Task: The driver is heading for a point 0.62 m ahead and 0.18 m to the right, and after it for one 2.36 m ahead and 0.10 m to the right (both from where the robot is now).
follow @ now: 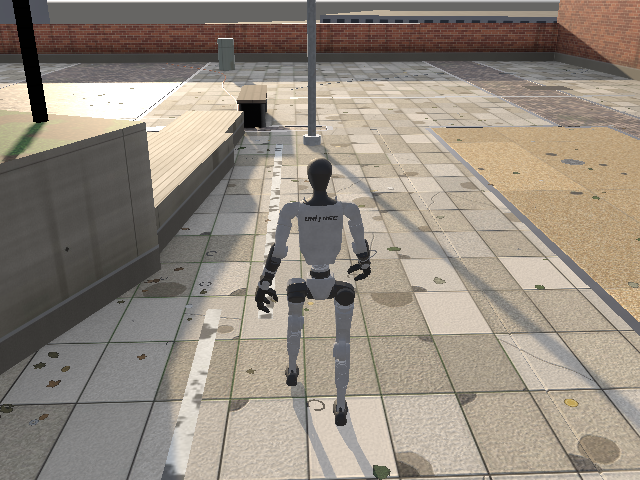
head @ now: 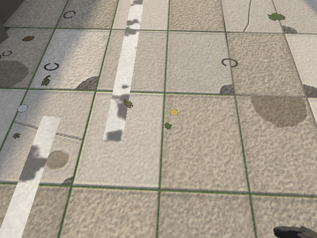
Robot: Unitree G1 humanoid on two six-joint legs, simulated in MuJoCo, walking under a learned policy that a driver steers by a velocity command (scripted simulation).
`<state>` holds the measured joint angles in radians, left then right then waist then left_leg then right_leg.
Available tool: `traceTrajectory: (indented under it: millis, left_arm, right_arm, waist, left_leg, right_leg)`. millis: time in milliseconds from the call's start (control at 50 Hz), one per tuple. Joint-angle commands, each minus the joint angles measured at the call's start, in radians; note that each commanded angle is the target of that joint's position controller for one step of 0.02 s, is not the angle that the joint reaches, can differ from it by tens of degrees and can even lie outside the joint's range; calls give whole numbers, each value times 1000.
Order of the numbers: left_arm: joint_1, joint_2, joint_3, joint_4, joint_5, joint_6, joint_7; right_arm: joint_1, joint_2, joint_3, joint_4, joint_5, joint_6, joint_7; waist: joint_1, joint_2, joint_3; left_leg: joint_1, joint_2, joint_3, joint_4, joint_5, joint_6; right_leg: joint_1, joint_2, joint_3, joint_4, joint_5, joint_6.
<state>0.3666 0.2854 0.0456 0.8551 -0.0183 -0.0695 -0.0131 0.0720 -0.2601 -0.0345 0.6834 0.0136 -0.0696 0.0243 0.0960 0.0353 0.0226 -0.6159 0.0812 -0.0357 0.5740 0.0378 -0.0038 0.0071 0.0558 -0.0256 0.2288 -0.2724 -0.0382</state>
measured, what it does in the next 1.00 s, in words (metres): walks ahead, turning right: left foot, then right foot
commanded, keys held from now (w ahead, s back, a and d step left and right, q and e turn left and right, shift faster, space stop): w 0.04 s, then w+e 0.72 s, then w+q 0.24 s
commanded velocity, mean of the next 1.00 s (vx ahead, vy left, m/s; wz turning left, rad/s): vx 0.50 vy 0.00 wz -0.32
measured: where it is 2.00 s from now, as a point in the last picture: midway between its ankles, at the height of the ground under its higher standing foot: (211, 113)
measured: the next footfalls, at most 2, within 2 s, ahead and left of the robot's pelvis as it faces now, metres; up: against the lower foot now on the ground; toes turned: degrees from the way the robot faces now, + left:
left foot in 0.10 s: +0.23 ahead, +0.14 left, +0.00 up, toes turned +0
right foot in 0.64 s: +0.48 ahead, -0.14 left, +0.00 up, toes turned -20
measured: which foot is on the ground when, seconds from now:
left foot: up 0.00-0.08, down 0.10-0.64, up 0.66-1.00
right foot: down 0.00-0.10, up 0.12-0.62, down 0.64-1.00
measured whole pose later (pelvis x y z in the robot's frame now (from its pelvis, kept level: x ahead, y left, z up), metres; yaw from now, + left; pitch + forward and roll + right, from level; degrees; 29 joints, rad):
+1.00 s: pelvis +0.54 -0.08 +0.00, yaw -21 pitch +1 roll -1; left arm 0.29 0.27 0.05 0.76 0.00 -0.07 -0.01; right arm 0.11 -0.29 -0.04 0.78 0.01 -0.08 0.02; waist 0.05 0.05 0.03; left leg -0.68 0.12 -0.03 0.66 0.09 -0.02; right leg -0.03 0.10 0.01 0.24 -0.23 -0.08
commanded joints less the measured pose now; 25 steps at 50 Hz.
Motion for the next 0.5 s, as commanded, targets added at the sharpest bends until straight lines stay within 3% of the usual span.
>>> traceTrajectory:
  millis: [20, 60, 80, 100, 120, 140, 160, 180, 200, 240, 300, 340, 420, 500]
  left_arm:
    - [26, 182, 46, -23, -7, 7, 11]
    - [6, 196, 51, -20, -9, 17, 16]
    - [-3, 182, 43, -22, -7, 21, 18]
    - [-12, 132, 22, -47, 12, 18, 18]
    - [128, 9, -17, -65, 17, -1, 11]
    - [82, 92, 2, -46, -7, -16, 8]
    - [-18, 161, 26, -78, -31, -22, 6]
    - [-74, 154, 26, -93, -29, -21, 9]
    - [-92, 143, 29, -96, -14, -14, 12]
    - [-40, 109, 33, -78, -13, 14, 13]
    - [-55, 71, 32, -88, -11, 41, 17]
    - [-99, 66, 33, -105, -6, 43, 15]
    - [-214, 40, 22, -141, -2, 31, -10]
    - [-338, 28, 13, -204, -1, 30, -34]
  right_arm:
    - [-105, -85, -22, -99, 4, -24, 15]
    - [-22, -118, -38, -80, -2, -28, 15]
    - [115, -157, -61, -41, -7, -29, 8]
    - [297, -223, -83, -7, -21, -28, -4]
    - [366, -313, -103, 12, -23, -19, -8]
    - [394, -219, -82, 14, -15, -14, -9]
    - [326, -180, -66, 15, -13, -16, -12]
    - [252, -153, -56, 11, -15, -17, -13]
    - [196, -119, -45, 13, -18, -22, -10]
    - [141, -90, -42, 23, -27, -39, -7]
    - [131, -111, -52, 53, -30, -56, -11]
    - [146, -124, -58, 73, -34, -56, -19]
    - [165, -153, -63, 96, -27, -44, -33]
    - [235, -182, -74, 135, -11, -18, -38]
  waist:
    - [-21, -108, 38]
    - [-82, -120, -12]
    - [-154, -103, -97]
    - [-229, -39, -246]
    - [-177, 216, -396]
    - [-225, 175, -419]
    - [-220, 112, -243]
    - [-188, 68, -155]
    - [-158, 55, -85]
    - [-102, 88, -50]
    - [-82, 50, -10]
    - [-90, 29, 7]
    - [-129, 9, 36]
    - [-177, -9, 77]
  left_leg:
    - [14, -23, 13, -58, -50, 31]
    - [164, -59, 41, -96, -105, 63]
    - [366, -76, 56, -119, -88, 91]
    - [674, 62, -79, -68, -55, 149]
    - [1051, 322, -513, -113, -198, 302]
    - [1022, 333, -664, -230, -385, 302]
    - [887, 296, -512, -262, -412, 249]
    - [747, 257, -391, -290, -352, 221]
    - [630, 221, -301, -330, -286, 209]
    - [497, 176, -176, -397, -197, 192]
    - [446, 177, -52, -446, -70, 200]
    - [471, 172, 13, -453, -16, 198]
    - [508, 149, 139, -462, 22, 169]
    - [642, 193, 186, -428, 70, 160]
  right_leg:
    - [19, -305, 141, -11, 381, -140]
    - [31, -296, 134, 100, 583, -116]
    - [-15, -248, 105, 255, 675, -91]
    - [-196, -193, 72, 523, 494, -55]
    - [-606, -24, 27, 900, -132, 16]
    - [-719, -34, 156, 1031, -310, 15]
    - [-784, -83, 156, 1063, -235, 7]
    - [-765, -130, 128, 1029, -146, 8]
    - [-735, -156, 124, 979, -85, 16]
    - [-625, -189, 132, 934, -12, 28]
    - [-649, -194, 139, 886, 67, 47]
    - [-698, -191, 150, 803, 160, 56]
    - [-673, -176, 81, 569, 337, 45]
    - [-717, -163, 27, 443, 307, 14]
